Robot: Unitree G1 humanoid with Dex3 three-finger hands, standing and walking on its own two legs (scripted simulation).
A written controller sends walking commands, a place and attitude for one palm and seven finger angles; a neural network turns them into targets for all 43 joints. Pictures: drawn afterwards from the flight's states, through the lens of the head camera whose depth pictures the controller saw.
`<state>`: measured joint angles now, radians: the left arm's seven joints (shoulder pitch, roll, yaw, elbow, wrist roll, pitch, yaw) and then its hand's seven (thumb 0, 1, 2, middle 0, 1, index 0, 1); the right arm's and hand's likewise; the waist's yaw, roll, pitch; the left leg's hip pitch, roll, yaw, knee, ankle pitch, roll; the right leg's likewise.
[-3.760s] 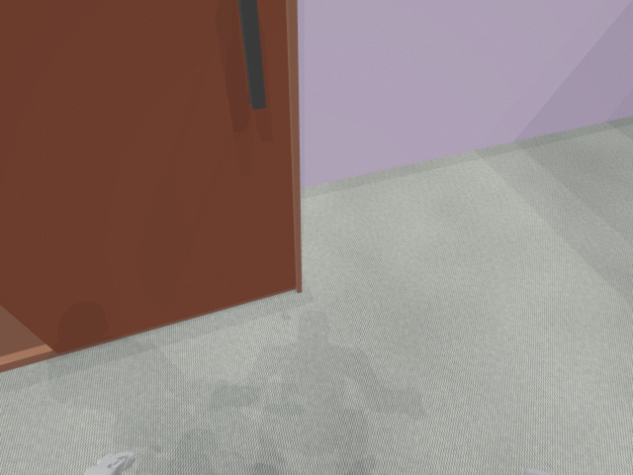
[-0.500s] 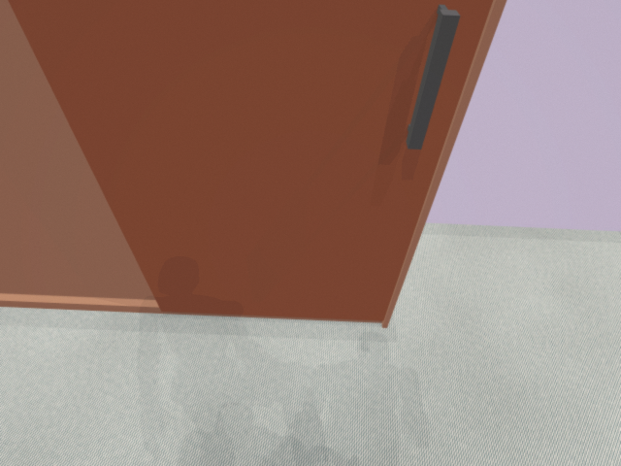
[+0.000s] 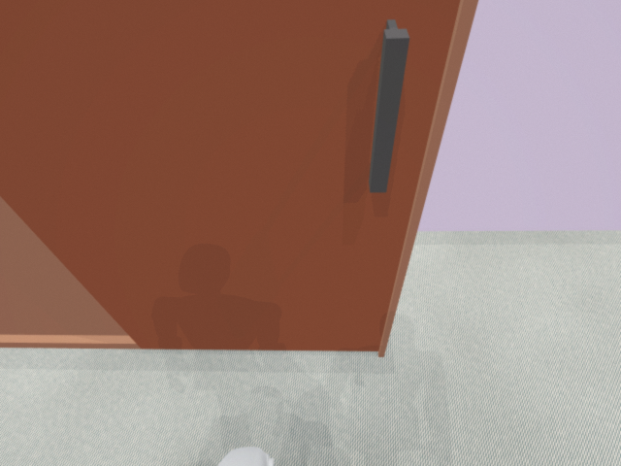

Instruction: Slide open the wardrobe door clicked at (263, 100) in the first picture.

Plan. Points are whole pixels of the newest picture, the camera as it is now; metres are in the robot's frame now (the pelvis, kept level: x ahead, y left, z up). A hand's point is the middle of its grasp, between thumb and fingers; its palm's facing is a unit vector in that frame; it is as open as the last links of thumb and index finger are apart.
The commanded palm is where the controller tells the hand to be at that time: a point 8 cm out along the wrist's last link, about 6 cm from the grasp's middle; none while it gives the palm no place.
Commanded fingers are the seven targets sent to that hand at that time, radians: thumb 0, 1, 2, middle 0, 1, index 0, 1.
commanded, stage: come to a stop and stand still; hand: right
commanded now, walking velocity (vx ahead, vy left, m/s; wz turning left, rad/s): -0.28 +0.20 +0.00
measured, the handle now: (383, 114) +0.55 -0.09 +0.17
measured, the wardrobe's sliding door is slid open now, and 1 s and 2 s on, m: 0.00 0.00 0.00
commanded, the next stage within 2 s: look again from close up in 1.50 s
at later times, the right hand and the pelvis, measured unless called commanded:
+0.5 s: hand out of the picture +0.08 -0.12 -0.16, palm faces +0.04 +0.96 -0.27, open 7.2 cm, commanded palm none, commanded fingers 0.00 -0.90 -0.90 0.20 0.30 0.20 0.30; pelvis +0.00 +0.06 +0.00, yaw +0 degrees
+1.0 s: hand out of the picture -0.05 -0.16 -0.18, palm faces +0.08 +0.98 -0.17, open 7.4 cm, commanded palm none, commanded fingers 0.00 -0.90 -0.90 0.20 0.30 0.20 0.30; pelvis -0.02 +0.02 +0.00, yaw -1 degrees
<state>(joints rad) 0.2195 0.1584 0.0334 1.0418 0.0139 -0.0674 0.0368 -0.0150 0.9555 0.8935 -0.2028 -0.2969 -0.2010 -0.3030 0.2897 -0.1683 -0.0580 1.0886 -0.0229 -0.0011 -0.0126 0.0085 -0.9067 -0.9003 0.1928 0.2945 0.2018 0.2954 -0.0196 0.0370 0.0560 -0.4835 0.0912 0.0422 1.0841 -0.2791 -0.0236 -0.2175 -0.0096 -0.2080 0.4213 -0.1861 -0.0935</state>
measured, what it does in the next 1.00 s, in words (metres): steps on the spot: left foot, then right foot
